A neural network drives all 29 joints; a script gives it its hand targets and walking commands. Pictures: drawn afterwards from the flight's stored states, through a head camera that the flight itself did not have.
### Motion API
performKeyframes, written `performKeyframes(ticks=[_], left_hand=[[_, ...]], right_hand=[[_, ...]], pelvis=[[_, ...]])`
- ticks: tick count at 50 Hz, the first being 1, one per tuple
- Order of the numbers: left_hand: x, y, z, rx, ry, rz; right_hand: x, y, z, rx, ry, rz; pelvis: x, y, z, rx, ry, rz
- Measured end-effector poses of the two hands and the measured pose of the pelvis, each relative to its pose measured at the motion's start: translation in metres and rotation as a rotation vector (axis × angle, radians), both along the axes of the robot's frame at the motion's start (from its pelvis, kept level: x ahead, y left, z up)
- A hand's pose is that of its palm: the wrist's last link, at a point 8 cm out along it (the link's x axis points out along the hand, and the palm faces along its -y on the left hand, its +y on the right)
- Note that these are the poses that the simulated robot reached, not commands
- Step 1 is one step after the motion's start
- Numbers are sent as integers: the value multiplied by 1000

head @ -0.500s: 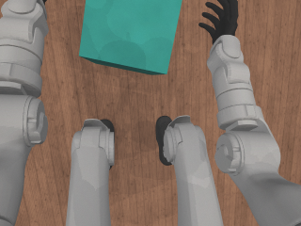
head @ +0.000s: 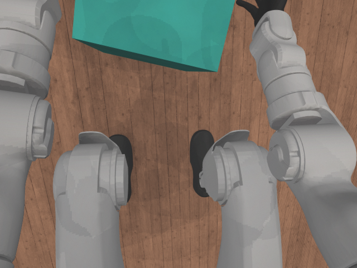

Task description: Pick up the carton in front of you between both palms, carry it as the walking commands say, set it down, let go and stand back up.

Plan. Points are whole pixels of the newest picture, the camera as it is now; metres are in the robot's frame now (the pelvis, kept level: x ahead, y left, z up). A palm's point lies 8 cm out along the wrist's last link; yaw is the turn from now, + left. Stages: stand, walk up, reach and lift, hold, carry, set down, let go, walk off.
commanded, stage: reach and lift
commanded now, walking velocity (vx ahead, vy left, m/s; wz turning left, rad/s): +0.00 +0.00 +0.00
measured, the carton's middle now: (156, 5) +0.54 +0.04 -0.25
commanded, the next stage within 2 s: none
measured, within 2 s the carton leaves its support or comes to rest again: leaves its support in 0.60 s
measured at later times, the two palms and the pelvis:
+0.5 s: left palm out of the picture +0.55 +0.18 -0.17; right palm (256, 6) +0.53 -0.12 -0.16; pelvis -0.01 +0.00 +0.00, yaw +0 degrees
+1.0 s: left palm out of the picture +0.50 +0.20 -0.02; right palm out of the picture +0.50 -0.10 -0.01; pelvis -0.01 -0.01 +0.06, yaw +5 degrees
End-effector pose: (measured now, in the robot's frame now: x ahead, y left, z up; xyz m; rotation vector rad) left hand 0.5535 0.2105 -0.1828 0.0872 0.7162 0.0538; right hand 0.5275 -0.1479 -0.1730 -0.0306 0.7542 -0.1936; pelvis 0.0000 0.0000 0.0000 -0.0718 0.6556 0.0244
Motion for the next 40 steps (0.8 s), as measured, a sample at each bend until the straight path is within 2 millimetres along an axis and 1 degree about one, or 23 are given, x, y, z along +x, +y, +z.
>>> performKeyframes(ticks=[7, 12, 14, 16, 17, 18, 23, 30, 33, 35, 37, 40], left_hand=[[-4, -2, 10, -1, 7, -1], [-5, -10, 10, -7, 13, -15], [-5, -17, 10, -17, 15, -28], [-4, -24, 10, -27, 13, -37], [-3, -26, 11, -28, 12, -38], [-4, -26, 11, -22, 19, -38], [-1, -27, 13, -3, 39, -42], [-2, -28, 15, -5, 64, -55], [-7, -28, 16, -9, 59, -46], [-11, -29, 20, -9, 49, -33], [-14, -28, 30, -12, 30, -18], [-20, -24, 57, -24, -4, 4]], right_hand=[[-5, 5, 6, 6, 1, 1], [-6, 8, 7, 11, -2, 12], [-4, 13, 8, 19, -6, 25], [-2, 22, 8, 32, -10, 43], [0, 28, 8, 37, -10, 50], [0, 29, 8, 32, -11, 34], [2, 30, 9, 32, -2, -6], [7, 27, 15, 36, 18, -1], [8, 28, 22, 36, 0, -13], [7, 29, 31, 38, -26, -29], [4, 31, 42, 44, -54, -51], [-3, 35, 64, 58, -91, -51]], pelvis=[[-1, -1, 0, 1, 8, 6], [-6, -2, 3, 1, 4, 6], [-7, -2, 4, 2, 1, 4], [-8, -2, 4, 4, -4, 2], [-9, -3, 5, 5, -6, 2], [-9, -3, 5, 5, -7, 3], [-8, -2, 3, 6, -12, 4], [0, 1, -4, 2, 1, 3], [3, 2, -4, 2, 12, 4], [4, 2, -3, 3, 20, 9], [4, 1, -1, 7, 26, 17], [3, -1, 6, 14, 36, 30]])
